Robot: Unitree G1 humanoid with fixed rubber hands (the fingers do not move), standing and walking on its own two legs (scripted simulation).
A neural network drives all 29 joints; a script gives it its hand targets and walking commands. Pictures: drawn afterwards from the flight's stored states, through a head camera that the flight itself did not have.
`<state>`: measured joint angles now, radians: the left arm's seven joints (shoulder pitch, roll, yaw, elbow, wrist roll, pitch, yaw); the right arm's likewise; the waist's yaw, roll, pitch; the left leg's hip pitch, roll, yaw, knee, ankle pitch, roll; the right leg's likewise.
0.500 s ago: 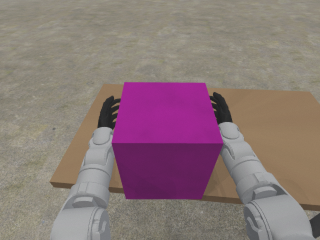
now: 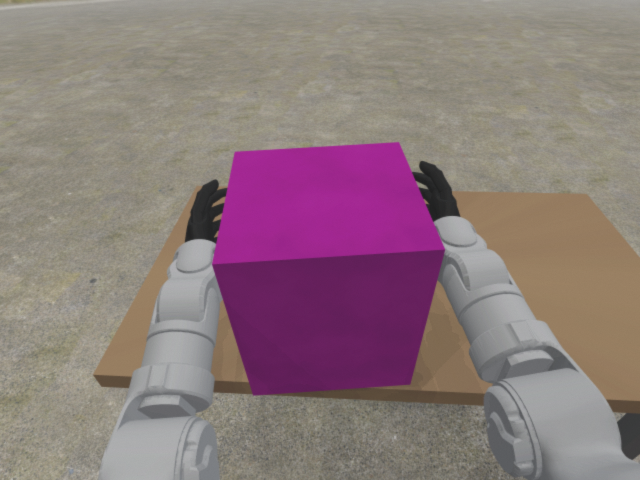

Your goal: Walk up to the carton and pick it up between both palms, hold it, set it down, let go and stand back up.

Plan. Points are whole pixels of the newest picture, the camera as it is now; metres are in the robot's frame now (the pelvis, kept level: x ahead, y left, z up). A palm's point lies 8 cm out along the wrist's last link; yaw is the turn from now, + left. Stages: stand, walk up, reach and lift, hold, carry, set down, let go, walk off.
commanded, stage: reach and lift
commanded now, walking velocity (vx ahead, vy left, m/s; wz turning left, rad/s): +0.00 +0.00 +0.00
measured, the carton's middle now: (324, 271) +0.38 +0.05 +0.12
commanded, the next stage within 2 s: hold in 1.92 s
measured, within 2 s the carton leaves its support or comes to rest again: neither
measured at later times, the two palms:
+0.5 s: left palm (213, 223) +0.38 +0.18 +0.19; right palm (464, 203) +0.40 -0.12 +0.21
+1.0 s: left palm (214, 195) +0.38 +0.17 +0.23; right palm (483, 174) +0.40 -0.13 +0.25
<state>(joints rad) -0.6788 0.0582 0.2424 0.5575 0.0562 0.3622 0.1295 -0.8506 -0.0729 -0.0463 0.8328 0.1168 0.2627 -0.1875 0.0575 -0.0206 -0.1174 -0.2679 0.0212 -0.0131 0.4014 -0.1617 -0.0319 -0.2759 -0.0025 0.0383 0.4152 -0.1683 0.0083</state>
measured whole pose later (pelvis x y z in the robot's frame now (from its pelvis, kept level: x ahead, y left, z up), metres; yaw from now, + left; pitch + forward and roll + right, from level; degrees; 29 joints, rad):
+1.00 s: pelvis +0.00 +0.00 +0.00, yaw +0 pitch +1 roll +0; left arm -0.78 0.09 0.28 0.42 0.06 0.65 0.12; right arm -1.01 -0.10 -0.06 0.79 0.17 0.51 -0.21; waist -0.03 -0.01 -0.19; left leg -0.27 0.02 -0.01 0.40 -0.16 -0.03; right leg -0.28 0.00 0.04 0.42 -0.16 0.01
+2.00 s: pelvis +0.00 +0.00 +0.00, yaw +0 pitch +1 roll +0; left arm -0.87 0.11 0.30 0.42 0.06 0.80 0.10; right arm -1.11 -0.14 -0.06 0.80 0.25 0.65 -0.25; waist -0.03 0.00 -0.23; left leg -0.27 0.02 -0.01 0.40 -0.16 -0.03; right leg -0.28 0.00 0.04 0.42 -0.16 0.01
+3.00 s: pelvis +0.00 +0.00 +0.00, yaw +0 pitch +1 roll +0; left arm -0.90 0.12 0.32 0.41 0.06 0.86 0.08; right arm -1.17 -0.16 -0.04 0.80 0.28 0.73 -0.27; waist -0.03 0.02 -0.26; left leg -0.27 0.02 -0.01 0.40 -0.16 -0.03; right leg -0.28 0.00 0.04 0.42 -0.16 0.01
